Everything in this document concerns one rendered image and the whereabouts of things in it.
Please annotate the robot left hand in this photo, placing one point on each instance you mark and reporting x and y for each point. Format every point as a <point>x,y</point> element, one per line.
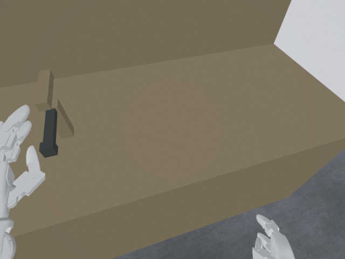
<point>12,134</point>

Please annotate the robot left forearm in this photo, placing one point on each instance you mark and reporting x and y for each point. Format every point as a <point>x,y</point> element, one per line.
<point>7,242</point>

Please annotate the counter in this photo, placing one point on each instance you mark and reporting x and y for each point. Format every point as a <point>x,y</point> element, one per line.
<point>171,115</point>

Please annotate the tap lever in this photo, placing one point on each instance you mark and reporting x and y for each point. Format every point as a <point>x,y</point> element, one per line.
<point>49,147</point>

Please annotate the robot right hand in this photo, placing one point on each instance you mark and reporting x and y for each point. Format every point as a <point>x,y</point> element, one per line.
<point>277,247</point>

